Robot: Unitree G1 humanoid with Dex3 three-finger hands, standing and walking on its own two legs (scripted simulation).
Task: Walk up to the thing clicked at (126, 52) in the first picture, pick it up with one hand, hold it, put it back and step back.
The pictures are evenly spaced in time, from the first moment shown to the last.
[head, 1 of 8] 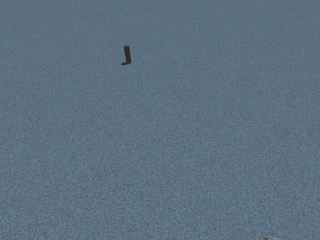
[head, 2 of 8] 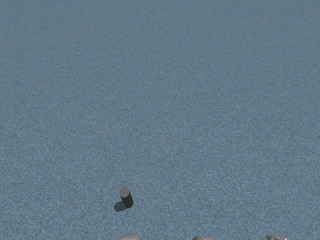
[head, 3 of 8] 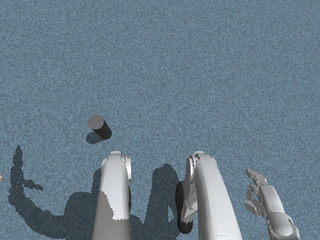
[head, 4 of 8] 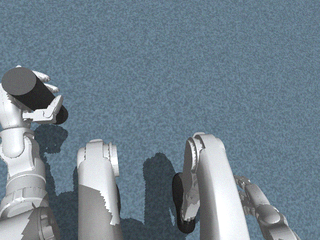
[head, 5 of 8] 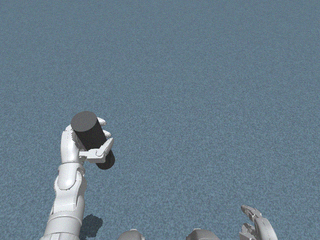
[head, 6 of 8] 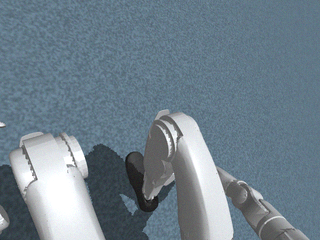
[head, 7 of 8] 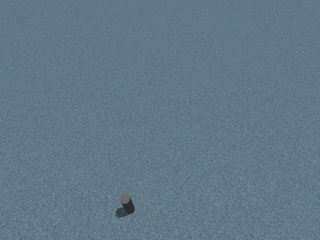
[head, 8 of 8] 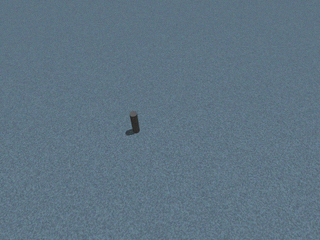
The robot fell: no
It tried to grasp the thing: yes
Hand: left
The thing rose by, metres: 0.67
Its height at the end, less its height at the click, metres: +0.00
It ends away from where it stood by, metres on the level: 0.02
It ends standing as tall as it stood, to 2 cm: yes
